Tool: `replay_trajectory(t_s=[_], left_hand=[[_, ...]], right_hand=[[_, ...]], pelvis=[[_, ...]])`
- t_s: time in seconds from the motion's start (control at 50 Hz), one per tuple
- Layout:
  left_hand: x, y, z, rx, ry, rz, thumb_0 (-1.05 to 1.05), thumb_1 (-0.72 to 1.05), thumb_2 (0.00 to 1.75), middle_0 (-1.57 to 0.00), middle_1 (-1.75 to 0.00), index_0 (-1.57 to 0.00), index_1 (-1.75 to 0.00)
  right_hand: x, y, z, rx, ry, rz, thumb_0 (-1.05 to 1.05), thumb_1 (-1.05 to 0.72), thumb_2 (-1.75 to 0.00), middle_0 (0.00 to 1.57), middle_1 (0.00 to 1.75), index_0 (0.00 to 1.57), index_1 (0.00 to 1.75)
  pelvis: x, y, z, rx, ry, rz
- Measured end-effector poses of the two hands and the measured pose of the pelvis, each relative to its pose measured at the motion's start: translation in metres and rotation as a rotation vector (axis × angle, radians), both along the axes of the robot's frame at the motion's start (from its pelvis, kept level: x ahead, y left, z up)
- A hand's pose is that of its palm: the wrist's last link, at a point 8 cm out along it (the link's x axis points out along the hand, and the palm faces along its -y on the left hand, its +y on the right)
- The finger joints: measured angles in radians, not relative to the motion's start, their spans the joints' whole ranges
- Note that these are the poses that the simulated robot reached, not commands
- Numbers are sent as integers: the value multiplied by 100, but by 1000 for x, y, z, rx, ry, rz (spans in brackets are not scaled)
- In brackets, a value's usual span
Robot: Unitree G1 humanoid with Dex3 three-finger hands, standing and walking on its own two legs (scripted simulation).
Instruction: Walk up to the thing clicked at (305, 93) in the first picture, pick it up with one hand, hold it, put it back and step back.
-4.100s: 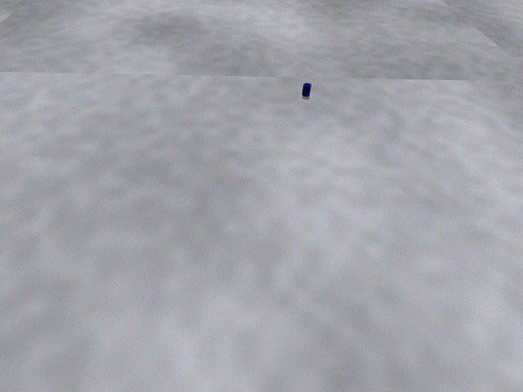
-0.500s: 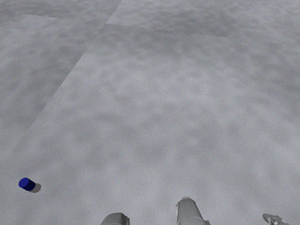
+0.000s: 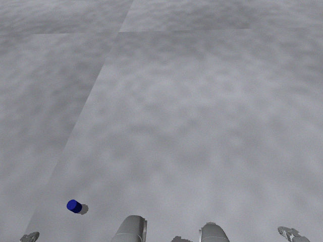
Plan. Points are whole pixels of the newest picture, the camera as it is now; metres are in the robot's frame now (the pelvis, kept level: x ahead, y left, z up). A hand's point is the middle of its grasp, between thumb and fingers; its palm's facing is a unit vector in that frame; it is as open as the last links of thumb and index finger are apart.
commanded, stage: walk up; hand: left
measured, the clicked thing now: (74, 206) +0.38 +0.58 -0.70
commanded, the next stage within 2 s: none
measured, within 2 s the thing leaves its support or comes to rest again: neither
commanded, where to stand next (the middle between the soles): -0.05 +0.46 m, yaw -15 degrees
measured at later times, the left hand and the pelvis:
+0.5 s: hand out of the picture +0.03 +0.51 -0.13, palm faces -0.17 -0.84 -0.51, open 7.4 cm; pelvis -0.07 +0.24 +0.00, yaw -7 degrees
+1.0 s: hand out of the picture -0.03 +0.82 -0.13, palm faces -0.08 -0.78 -0.62, open 7.4 cm; pelvis -0.16 +0.49 -0.02, yaw -9 degrees
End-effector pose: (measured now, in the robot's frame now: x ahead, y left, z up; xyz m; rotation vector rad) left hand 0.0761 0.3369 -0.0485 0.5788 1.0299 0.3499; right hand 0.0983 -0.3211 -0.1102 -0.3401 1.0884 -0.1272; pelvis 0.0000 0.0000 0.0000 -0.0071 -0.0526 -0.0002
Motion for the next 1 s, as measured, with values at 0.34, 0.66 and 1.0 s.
replay_trajectory(t_s=[0.34, 0.66, 1.0], left_hand=[[-33, 200, -38, -34, 132, -25, 1, 90, 90, -20, -30, -20, -30], [-67, 280, -10, -35, 45, -101, 1, 90, 89, -21, -30, -21, -30], [-114, 516, -36, 29, 72, -51, 1, 90, 90, -20, -30, -20, -30]], right_hand=[[-128, 188, 15, -64, 125, -157, 1, -90, -90, 21, 30, 21, 30], [-156, 304, -7, 8, 88, -140, 1, -90, -90, 21, 30, 21, 30], [-242, 485, -3, -50, 85, -227, 0, -90, -90, 20, 30, 21, 30]], pelvis=[[-51, 182, -1, -30, 29, -69], [-102, 303, 4, -2, 1, -112], [-160, 489, -17, -41, -13, -159]])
